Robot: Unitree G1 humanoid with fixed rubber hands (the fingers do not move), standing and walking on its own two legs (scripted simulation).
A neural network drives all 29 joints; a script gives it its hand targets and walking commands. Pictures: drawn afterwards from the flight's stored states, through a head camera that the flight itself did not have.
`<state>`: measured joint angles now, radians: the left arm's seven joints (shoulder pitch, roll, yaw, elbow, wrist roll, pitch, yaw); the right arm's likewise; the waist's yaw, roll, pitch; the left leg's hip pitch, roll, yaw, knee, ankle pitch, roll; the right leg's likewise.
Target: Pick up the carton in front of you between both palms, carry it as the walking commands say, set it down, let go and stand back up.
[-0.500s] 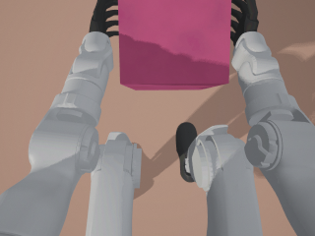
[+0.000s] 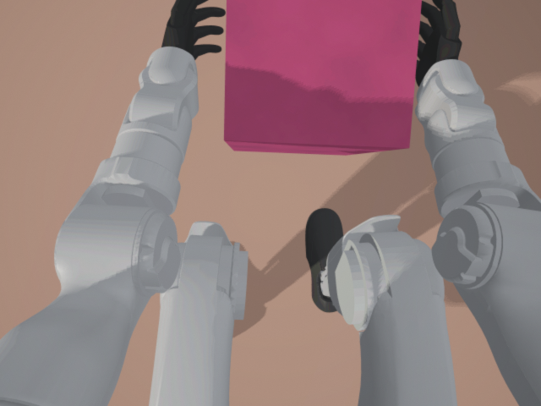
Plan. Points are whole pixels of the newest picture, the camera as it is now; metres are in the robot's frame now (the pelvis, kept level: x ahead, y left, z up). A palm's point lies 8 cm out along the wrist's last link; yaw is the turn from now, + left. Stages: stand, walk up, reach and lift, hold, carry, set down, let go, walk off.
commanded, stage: set down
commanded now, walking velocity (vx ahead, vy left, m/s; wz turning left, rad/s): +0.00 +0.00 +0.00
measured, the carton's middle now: (304, 80) +0.50 -0.07 -0.24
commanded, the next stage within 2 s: let go in 1.42 s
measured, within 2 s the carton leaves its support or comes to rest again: neither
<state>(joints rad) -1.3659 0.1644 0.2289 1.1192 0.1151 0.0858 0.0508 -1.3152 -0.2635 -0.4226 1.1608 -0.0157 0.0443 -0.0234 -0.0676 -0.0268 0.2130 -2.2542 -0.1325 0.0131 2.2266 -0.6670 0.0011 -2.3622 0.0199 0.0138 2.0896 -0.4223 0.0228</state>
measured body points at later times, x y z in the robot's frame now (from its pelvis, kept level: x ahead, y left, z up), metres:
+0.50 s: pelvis +0.00 +0.00 +0.00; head +0.36 -0.01 +0.27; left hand +0.55 +0.14 -0.16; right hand +0.50 -0.25 -0.17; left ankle +0.08 +0.10 -0.34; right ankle +0.15 -0.12 -0.34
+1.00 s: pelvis +0.02 -0.01 +0.13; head +0.33 -0.02 +0.45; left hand +0.55 +0.14 +0.00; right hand +0.49 -0.25 +0.00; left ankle +0.08 +0.10 -0.34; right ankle +0.15 -0.12 -0.34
